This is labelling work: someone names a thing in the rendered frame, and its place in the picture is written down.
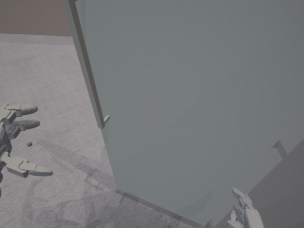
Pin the handle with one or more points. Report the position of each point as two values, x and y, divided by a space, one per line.
80 46

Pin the right robot hand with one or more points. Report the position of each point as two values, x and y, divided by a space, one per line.
249 216

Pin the left robot hand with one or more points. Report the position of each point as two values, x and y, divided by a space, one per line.
9 130

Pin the fridge door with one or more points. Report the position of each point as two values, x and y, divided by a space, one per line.
197 92

